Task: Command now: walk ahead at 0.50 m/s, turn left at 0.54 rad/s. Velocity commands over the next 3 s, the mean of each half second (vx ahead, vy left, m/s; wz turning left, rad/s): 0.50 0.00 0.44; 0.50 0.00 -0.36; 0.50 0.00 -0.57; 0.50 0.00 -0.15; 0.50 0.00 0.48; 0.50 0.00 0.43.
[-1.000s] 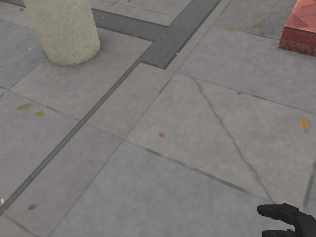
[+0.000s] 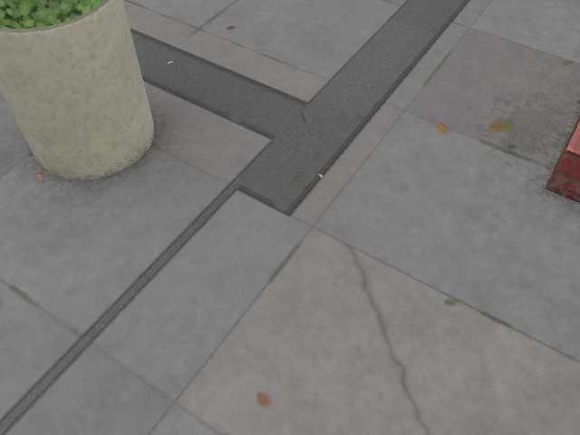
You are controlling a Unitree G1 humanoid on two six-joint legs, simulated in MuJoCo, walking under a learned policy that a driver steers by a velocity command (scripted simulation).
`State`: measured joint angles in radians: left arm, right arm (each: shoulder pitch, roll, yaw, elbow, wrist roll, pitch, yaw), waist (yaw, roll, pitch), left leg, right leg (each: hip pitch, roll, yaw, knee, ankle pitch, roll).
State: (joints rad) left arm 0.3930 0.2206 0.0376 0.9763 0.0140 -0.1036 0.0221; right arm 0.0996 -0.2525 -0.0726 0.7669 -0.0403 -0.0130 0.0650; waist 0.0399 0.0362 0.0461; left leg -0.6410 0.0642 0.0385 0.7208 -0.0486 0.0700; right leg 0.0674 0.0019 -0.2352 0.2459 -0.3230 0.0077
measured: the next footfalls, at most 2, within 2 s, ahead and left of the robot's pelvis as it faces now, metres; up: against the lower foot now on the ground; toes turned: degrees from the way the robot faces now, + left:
left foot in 0.10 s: +0.22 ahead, +0.10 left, +0.00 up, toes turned +7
right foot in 0.70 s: +0.55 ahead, +0.05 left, +0.00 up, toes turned +6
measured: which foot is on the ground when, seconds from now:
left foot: up 0.00-0.08, down 0.10-0.72, up 0.74-1.00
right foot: down 0.00-0.08, up 0.10-0.68, down 0.70-1.00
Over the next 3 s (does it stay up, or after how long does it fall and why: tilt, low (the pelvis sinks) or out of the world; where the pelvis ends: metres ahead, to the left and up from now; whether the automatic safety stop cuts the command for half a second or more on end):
stays up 1.58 -0.12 0.01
